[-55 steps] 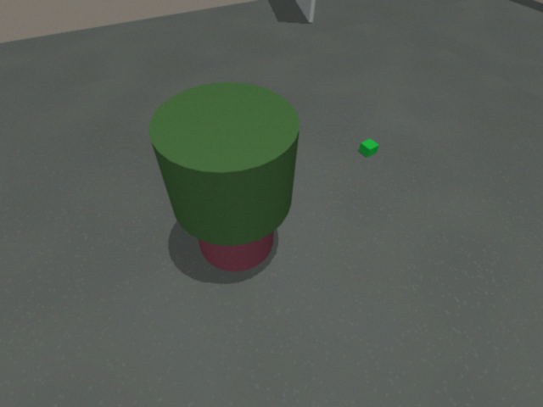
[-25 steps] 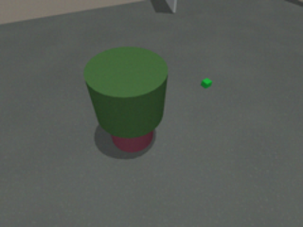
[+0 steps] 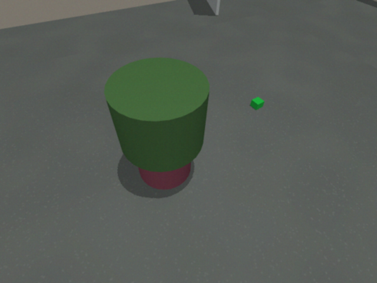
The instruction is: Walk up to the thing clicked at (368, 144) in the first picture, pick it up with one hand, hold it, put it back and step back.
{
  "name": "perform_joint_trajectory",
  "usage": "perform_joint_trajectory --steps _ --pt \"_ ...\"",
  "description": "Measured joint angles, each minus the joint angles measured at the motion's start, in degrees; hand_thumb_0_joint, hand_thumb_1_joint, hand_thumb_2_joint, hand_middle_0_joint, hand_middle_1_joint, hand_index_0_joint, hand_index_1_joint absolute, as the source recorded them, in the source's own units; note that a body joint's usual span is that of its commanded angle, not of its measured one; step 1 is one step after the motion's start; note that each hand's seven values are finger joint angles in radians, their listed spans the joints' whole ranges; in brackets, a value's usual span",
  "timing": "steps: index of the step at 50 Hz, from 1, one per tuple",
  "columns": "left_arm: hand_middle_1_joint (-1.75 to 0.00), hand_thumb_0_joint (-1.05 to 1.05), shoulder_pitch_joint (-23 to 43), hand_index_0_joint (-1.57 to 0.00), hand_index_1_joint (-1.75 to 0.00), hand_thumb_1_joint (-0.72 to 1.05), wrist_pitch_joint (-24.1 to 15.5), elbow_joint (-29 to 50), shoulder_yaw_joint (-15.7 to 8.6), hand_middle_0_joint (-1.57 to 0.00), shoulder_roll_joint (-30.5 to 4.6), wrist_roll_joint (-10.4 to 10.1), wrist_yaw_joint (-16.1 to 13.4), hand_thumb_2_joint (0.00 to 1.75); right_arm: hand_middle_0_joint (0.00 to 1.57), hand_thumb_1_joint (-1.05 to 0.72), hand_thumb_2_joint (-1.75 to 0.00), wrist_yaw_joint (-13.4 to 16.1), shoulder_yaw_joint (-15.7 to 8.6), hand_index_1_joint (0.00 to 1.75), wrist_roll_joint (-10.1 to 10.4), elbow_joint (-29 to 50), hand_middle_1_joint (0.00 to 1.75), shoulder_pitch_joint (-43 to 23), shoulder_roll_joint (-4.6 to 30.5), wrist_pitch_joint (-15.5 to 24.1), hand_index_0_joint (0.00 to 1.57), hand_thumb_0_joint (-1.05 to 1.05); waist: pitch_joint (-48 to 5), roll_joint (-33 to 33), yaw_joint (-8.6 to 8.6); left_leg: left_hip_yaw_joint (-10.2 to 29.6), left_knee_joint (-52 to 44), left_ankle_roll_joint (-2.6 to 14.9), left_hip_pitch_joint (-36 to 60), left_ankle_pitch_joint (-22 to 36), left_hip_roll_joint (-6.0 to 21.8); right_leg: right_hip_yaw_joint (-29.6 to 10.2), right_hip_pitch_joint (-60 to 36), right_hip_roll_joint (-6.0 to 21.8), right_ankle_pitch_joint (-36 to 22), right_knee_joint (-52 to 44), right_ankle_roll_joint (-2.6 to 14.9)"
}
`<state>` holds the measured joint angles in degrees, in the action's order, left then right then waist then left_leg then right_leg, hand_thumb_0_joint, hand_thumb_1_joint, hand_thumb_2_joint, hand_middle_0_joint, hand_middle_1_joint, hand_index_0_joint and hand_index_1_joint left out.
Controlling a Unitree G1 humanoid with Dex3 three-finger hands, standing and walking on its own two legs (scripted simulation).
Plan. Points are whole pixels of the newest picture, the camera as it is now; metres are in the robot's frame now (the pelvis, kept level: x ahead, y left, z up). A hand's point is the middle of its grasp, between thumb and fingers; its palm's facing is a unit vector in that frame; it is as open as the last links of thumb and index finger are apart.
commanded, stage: stand
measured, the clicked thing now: (257, 103) +1.50 -0.63 -0.75
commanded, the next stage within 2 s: walk up in 0.02 s
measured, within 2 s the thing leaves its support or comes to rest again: neither
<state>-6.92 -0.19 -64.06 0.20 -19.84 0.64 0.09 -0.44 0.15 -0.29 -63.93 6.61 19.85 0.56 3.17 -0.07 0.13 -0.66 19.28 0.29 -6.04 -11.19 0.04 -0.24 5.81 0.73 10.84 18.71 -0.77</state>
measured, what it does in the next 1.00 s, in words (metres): steps on the spot, turning right: right foot, then left foot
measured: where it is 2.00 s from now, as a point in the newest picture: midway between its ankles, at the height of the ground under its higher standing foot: outside the picture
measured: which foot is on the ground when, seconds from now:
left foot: down 0.00-0.68, up 0.70-0.96, down 0.98-1.00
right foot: down 0.00-0.26, up 0.28-0.64, down 0.66-0.98, up 1.00-1.00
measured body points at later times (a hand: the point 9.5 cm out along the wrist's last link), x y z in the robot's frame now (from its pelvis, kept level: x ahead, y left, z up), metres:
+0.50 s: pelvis -0.01 +0.08 -0.01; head +0.04 +0.07 +0.44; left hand +0.25 +0.31 -0.12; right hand -0.08 -0.25 -0.10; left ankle +0.00 +0.15 -0.75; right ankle -0.06 -0.07 -0.70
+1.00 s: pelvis +0.03 +0.07 -0.04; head +0.06 +0.05 +0.41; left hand +0.36 +0.13 -0.14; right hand -0.18 -0.18 -0.12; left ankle +0.16 +0.10 -0.75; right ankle -0.05 -0.03 -0.74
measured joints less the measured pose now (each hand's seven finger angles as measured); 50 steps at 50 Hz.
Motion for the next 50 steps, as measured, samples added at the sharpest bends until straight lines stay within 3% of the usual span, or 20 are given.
perform_joint_trajectory --steps 5,8,10,12,13,14,16,18,20,27,32,33,34,35,37,39,44,48,50 --pt "-0.30 0.00 -3.37 -0.20 -0.30 0.91 0.97 5.55 -1.33 -0.20 0.32 1.21 0.37 0.90 0.21 -0.90 -0.90 -1.27 -2.88 0.30 -0.19 4.39 0.30 -2.73 1.75 -1.43 0.21 0.00 1.68 1.51 -0.81 -2.50 8.05 0.48 -4.35 -4.27 1.39 -4.09 5.10 -1.89 1.51 5.96 0.11" --pt "-0.30 0.00 -5.83 -0.20 -0.30 0.91 1.34 9.31 -2.21 -0.20 0.20 2.04 0.24 0.90 0.21 -0.90 -0.90 -1.69 -4.45 0.30 -0.06 8.58 0.30 -5.20 3.18 -2.04 0.21 0.00 3.00 1.93 -1.46 1.77 16.05 0.82 -8.05 -13.24 -0.67 -8.66 9.18 -3.52 1.94 9.75 -0.51" --pt "-0.30 0.00 -7.04 -0.20 -0.30 0.90 1.52 11.53 -2.61 -0.21 -0.29 2.36 -0.01 0.90 0.21 -0.90 -0.90 -1.86 -4.99 0.30 0.04 10.94 0.30 -6.23 3.55 -2.12 0.21 0.00 3.50 1.26 -1.72 4.24 18.91 0.80 -9.47 -15.93 -2.19 -11.88 11.11 -4.20 1.38 10.57 -1.32" --pt "-0.30 0.00 -7.62 -0.20 -0.30 0.90 1.86 13.63 -2.91 -0.21 -1.09 2.32 -0.18 0.90 0.21 -0.91 -0.90 -1.88 -5.41 0.30 -0.05 13.06 0.30 -6.30 3.68 -1.87 0.20 0.00 3.62 0.37 -1.55 4.84 15.99 0.84 -9.02 -12.83 -2.62 -14.66 12.90 -4.66 0.99 11.44 -2.38" --pt "-0.30 0.00 -7.48 -0.20 -0.30 0.90 2.19 14.52 -3.07 -0.21 -1.71 2.21 -0.28 0.90 0.21 -0.91 -0.90 -1.77 -5.62 0.30 -0.40 14.03 0.30 -5.92 3.47 -1.62 0.20 0.00 3.91 -0.57 -1.27 3.68 14.16 1.22 -8.56 -7.44 -2.92 -15.72 13.81 -4.54 1.17 12.83 -2.34" --pt "-0.30 0.00 -7.07 -0.20 -0.30 0.90 2.51 15.09 -3.30 -0.21 -2.08 2.17 -0.53 0.90 0.21 -0.91 -0.90 -1.65 -5.71 0.30 -0.79 14.91 0.30 -5.18 3.25 -1.53 0.20 0.00 4.16 -1.13 -1.17 2.49 13.88 1.75 -8.25 -6.43 -2.93 -15.36 15.07 -4.69 4.89 15.97 -1.78" --pt "-0.30 0.00 -6.77 -0.20 -0.30 0.91 2.89 16.15 -3.48 -0.20 -2.44 2.33 -0.80 0.90 0.21 -0.91 -0.90 -1.85 -5.86 0.30 -1.19 16.10 0.30 -3.51 2.90 -2.05 0.20 0.00 4.03 -0.60 -0.82 0.54 13.05 2.66 -7.10 -7.10 -1.48 -10.45 18.44 -5.25 12.40 25.59 -1.02" --pt "-0.30 0.00 -6.69 -0.20 -0.30 0.91 2.97 17.25 -3.81 -0.20 -3.31 2.07 -0.18 0.90 0.21 -0.91 -0.90 -1.76 -5.76 0.30 -1.22 16.75 0.30 -1.58 2.27 -2.25 0.20 0.00 3.77 -0.29 -0.15 -1.13 10.65 2.93 -5.24 -6.66 -0.08 -6.05 20.56 -4.70 13.43 33.10 -0.04" --pt "-0.30 0.00 -6.71 -0.20 -0.30 0.91 2.91 18.53 -4.22 -0.20 -4.30 1.59 0.95 0.90 0.21 -0.90 -0.90 -1.66 -5.51 0.30 -1.17 17.29 0.30 0.43 1.91 -2.13 0.20 0.00 3.50 -0.34 0.30 -3.12 8.40 3.05 -3.68 -5.96 0.74 -3.27 21.34 -3.12 10.69 36.18 0.54" --pt "-0.30 0.00 -6.55 -0.20 -0.30 0.91 3.40 21.62 -3.89 -0.20 -5.61 1.28 3.11 0.90 0.21 -0.90 -0.90 -2.06 -5.30 0.30 -1.10 20.98 0.30 7.00 2.96 -1.29 0.20 0.00 3.80 0.47 2.61 -11.38 7.93 3.26 -1.37 -7.69 2.03 1.04 17.70 1.12 7.29 26.66 0.96" --pt "-0.30 0.00 -5.24 -0.20 -0.30 0.91 2.96 23.54 -3.59 -0.20 -5.44 1.21 3.00 0.90 0.21 -0.90 -0.90 -2.06 -5.74 0.30 -0.74 22.80 0.30 11.11 4.23 -1.88 0.21 0.00 3.87 1.54 4.67 -16.42 14.22 2.55 -2.75 -12.47 3.84 3.51 12.96 0.19 9.78 18.68 2.60" --pt "-0.30 0.00 -4.90 -0.20 -0.30 0.91 2.61 24.08 -3.64 -0.20 -5.33 1.25 2.89 0.90 0.21 -0.90 -0.90 -1.98 -5.84 0.30 -0.51 22.97 0.30 11.81 4.56 -2.04 0.21 0.00 3.95 2.16 4.97 -16.92 17.04 2.21 -3.68 -14.12 4.87 3.64 11.89 -0.66 7.94 16.86 3.15" --pt "-0.30 0.00 -4.16 -0.20 -0.30 0.91 2.18 24.51 -3.67 -0.20 -4.88 1.34 2.66 0.90 0.21 -0.90 -0.90 -1.83 -6.06 0.30 -0.19 22.65 0.30 12.07 4.88 -2.21 0.20 0.00 4.81 3.51 5.27 -16.11 21.37 1.70 -5.09 -15.20 6.64 3.89 11.42 -1.94 6.19 16.63 3.09" --pt "-0.30 0.00 -3.79 -0.20 -0.30 0.91 1.73 25.43 -3.61 -0.20 -4.72 1.41 2.40 0.90 0.21 -0.90 -0.90 -1.73 -6.08 0.30 0.11 22.16 0.30 12.09 4.78 -2.65 0.20 0.00 5.43 3.77 4.95 -13.24 27.60 0.36 -7.57 -15.26 6.54 3.34 11.68 -2.64 6.31 17.66 3.12" --pt "-0.30 0.00 -4.18 -0.20 -0.30 0.91 1.10 27.27 -3.44 -0.20 -4.48 0.82 1.79 0.90 0.21 -0.90 -0.90 -1.51 -5.35 0.30 0.36 21.48 0.30 11.55 4.23 -3.43 0.20 0.00 5.97 2.60 3.31 -6.83 39.22 -1.33 -12.50 -19.96 3.44 0.40 12.06 -3.25 6.79 18.99 3.71" --pt "-0.30 0.00 -4.75 -0.20 -0.30 0.91 1.34 27.84 -2.82 -0.20 -3.86 0.09 1.21 0.90 0.21 -0.91 -0.90 -1.57 -4.64 0.29 0.89 21.38 0.30 11.07 3.86 -3.30 0.20 0.01 5.90 2.32 2.61 -2.52 43.35 -1.74 -15.86 -20.02 2.59 -1.68 11.11 -4.08 6.06 17.70 3.48" --pt "-0.30 0.00 -6.14 -0.20 -0.30 0.91 2.56 28.21 -2.07 -0.20 -2.75 0.94 1.69 0.90 0.21 -0.90 -0.90 -1.13 -3.77 0.30 1.02 22.62 0.30 9.92 3.00 -1.95 0.20 0.01 4.38 1.23 1.44 1.56 36.14 -1.20 -19.24 -16.62 3.03 -6.69 11.39 -5.85 5.40 17.27 2.52" --pt "-0.30 0.00 -6.50 -0.20 -0.30 0.90 3.84 29.37 -2.34 -0.21 -2.84 1.42 2.35 0.90 0.21 -0.90 -0.90 0.44 -3.70 0.30 0.68 23.27 0.30 9.96 2.61 -0.47 0.21 0.00 3.45 -0.68 0.56 1.26 24.05 0.44 -16.64 -10.63 1.44 -10.20 13.97 -6.98 7.32 21.60 1.28" --pt "-0.30 0.00 -6.08 -0.20 -0.30 0.90 4.54 29.32 -2.90 -0.21 -3.34 1.20 2.14 0.90 0.21 -0.90 -0.90 1.24 -3.81 0.30 -0.25 23.62 0.30 10.36 2.15 0.46 0.21 0.00 3.27 -2.40 0.75 -0.06 21.88 0.18 -16.06 -5.76 0.93 -11.46 16.57 -7.39 11.17 27.42 0.99"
